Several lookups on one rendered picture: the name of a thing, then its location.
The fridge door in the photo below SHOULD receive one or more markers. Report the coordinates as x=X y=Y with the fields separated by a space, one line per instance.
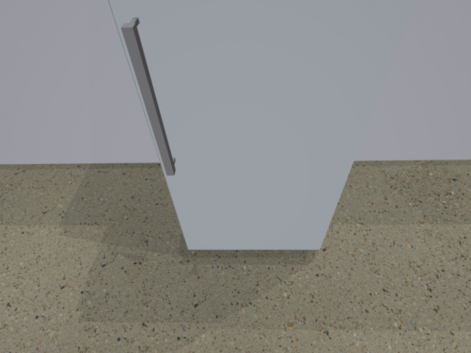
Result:
x=264 y=104

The handle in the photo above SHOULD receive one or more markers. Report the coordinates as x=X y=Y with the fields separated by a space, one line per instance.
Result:
x=136 y=52

